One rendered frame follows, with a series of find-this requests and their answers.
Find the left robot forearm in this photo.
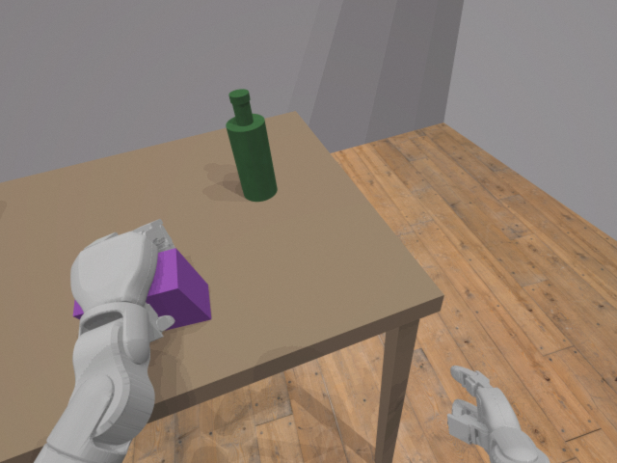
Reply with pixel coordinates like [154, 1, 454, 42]
[34, 302, 155, 463]

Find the sponge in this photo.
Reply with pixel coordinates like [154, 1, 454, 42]
[73, 248, 211, 331]

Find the table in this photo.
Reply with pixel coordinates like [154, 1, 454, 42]
[0, 111, 444, 463]

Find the robot right hand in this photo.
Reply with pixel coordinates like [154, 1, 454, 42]
[447, 366, 521, 455]

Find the right robot forearm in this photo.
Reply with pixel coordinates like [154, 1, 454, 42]
[488, 427, 550, 463]

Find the robot left hand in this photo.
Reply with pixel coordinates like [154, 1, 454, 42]
[70, 219, 175, 342]

